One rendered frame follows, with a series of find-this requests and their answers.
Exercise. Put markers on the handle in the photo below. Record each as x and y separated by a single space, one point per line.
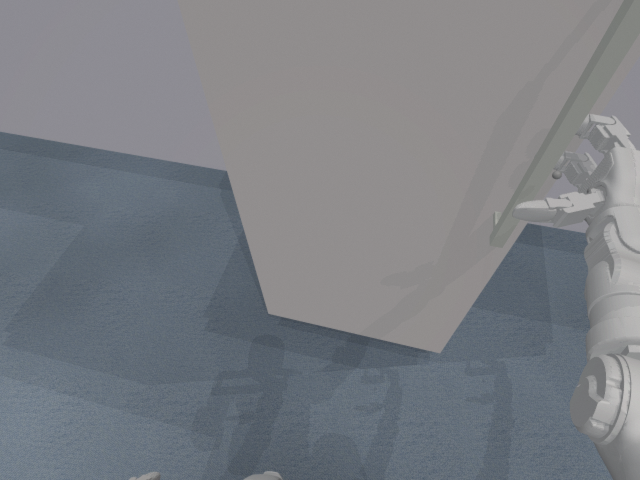
615 44

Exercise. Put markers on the right robot forearm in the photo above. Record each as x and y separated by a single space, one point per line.
612 288

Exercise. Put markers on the fridge door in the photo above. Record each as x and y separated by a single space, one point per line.
368 143

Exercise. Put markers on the right robot upper arm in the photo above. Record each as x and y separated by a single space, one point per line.
606 406

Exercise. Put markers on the right robot hand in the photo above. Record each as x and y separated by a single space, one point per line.
616 178

